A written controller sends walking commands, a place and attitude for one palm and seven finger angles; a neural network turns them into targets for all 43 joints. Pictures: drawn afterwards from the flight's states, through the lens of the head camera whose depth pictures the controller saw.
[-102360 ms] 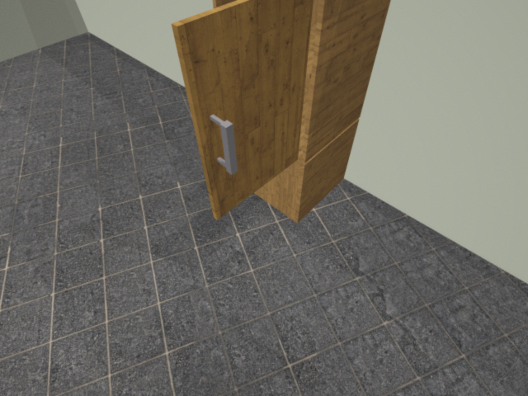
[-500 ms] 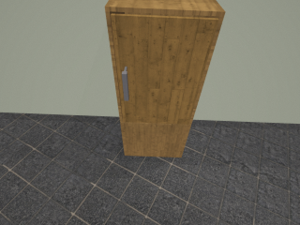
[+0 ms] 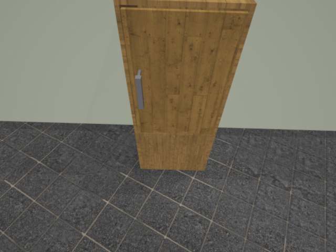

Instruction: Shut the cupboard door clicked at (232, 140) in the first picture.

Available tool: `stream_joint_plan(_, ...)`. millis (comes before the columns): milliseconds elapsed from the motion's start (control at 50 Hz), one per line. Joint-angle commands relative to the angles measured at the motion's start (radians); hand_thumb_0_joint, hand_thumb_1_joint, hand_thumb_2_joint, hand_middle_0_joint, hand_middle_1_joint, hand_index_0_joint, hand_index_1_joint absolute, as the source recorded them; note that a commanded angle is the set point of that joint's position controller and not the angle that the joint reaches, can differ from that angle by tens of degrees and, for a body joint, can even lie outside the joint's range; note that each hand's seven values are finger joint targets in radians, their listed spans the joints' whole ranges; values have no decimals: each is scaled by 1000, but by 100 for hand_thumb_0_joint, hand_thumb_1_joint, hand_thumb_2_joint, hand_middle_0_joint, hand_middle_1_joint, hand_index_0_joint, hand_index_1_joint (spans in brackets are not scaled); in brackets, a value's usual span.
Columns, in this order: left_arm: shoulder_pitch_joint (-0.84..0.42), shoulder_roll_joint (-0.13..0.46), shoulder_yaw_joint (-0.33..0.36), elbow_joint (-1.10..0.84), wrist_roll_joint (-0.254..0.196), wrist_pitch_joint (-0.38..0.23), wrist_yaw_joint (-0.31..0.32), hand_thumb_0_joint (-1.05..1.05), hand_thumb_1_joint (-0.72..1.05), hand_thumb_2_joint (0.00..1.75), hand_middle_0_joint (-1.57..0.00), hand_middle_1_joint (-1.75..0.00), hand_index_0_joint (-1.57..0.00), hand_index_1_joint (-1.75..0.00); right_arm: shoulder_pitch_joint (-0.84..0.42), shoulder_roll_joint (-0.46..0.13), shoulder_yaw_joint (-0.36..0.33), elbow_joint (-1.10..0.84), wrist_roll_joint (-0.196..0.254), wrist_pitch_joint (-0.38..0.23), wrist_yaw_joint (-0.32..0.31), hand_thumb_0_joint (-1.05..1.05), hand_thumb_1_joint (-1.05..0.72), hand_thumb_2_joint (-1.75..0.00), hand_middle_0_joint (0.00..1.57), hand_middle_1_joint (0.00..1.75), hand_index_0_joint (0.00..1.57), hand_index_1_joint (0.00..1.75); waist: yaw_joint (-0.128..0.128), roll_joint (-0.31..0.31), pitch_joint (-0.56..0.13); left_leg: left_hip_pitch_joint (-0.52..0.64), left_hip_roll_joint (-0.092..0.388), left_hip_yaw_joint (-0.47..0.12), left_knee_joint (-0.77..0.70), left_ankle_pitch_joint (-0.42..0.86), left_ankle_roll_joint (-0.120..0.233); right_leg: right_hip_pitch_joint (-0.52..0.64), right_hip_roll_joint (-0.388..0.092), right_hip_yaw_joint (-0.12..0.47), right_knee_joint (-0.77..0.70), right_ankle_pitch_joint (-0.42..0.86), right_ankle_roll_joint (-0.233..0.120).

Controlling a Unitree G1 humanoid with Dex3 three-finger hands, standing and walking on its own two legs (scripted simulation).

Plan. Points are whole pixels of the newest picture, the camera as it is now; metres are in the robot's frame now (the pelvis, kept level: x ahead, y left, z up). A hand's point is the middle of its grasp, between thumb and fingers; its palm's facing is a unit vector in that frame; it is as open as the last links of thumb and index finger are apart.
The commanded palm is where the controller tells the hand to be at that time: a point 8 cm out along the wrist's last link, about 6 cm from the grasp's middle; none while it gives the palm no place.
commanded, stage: look to check the result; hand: left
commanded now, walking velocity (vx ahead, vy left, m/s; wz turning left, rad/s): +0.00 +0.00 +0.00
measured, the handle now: (140, 89) +0.70 +0.15 -0.04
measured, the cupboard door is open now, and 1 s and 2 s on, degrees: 0 0 0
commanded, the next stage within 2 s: stand and wait in 0.26 s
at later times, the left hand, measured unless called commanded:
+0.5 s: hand out of the picture +0.02 +0.17 -0.17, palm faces +0.02 -0.98 -0.21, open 7.4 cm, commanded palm none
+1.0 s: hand out of the picture +0.02 +0.17 -0.17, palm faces +0.03 -0.98 -0.21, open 7.4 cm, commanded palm none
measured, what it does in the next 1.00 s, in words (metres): stands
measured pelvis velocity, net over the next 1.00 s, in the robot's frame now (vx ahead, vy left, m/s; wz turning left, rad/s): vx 0.03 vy -0.02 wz -0.01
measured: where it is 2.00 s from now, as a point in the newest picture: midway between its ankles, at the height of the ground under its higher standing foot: outside the picture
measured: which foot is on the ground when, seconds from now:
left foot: down 0.00-1.00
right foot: down 0.00-1.00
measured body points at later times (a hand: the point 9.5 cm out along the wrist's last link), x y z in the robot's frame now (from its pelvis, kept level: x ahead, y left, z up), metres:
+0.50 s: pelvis +0.02 -0.01 +0.00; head +0.03 -0.01 +0.45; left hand +0.02 +0.23 -0.16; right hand +0.04 -0.25 -0.15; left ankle +0.06 +0.10 -0.74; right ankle -0.03 -0.12 -0.74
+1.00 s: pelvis +0.03 -0.02 +0.00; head +0.04 -0.02 +0.45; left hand +0.02 +0.22 -0.16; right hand +0.04 -0.25 -0.16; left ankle +0.06 +0.10 -0.74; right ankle -0.03 -0.12 -0.74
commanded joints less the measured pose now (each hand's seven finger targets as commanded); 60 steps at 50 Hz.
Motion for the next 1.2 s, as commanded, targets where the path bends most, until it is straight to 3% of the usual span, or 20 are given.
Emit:
stream_joint_plan(0,59,106,14,-22,-3,-12,7,0,90,90,-20,-30,-20,-30,26,-135,-22,-38,0,-13,-11,0,-90,-90,20,30,20,30,-4,-3,34,85,101,-117,-86,0,22,-116,-94,86,-115,26,-40)
stream_joint_plan(420,11,139,14,-30,-4,-18,7,0,90,90,-20,-30,-20,-30,-30,-162,-15,-31,1,-17,-10,0,-90,-90,20,30,20,30,-1,6,11,135,106,-94,-70,132,13,-67,-105,93,-140,139,-35)
stream_joint_plan(660,3,132,14,-27,-7,-16,8,0,90,90,-20,-30,-20,-30,-23,-153,-13,-22,0,-16,-12,0,-90,-90,20,30,20,30,-3,5,16,135,107,-92,-74,136,11,-47,-106,91,-144,151,-36)
stream_joint_plan(820,23,132,13,-24,-6,-20,12,0,90,90,-20,-30,-20,-30,-19,-151,-13,-20,4,-15,-13,0,-90,-90,20,30,20,30,-1,-30,17,150,109,-81,-62,161,11,-44,-106,89,-144,215,-34)
stream_joint_plan(940,30,118,9,-19,-8,-16,12,0,90,90,-20,-30,-20,-30,-11,-137,-9,-15,1,-14,-14,0,-90,-90,20,30,20,30,-3,6,22,148,109,-80,-66,150,10,-45,-105,90,-148,180,-34)
stream_joint_plan(1180,47,100,6,-11,-8,-18,14,0,90,90,-20,-30,-20,-30,5,-122,-7,-8,0,-13,-16,0,-90,-90,20,30,20,30,-4,-14,35,139,106,-74,-66,140,7,-45,-103,91,-149,197,-33)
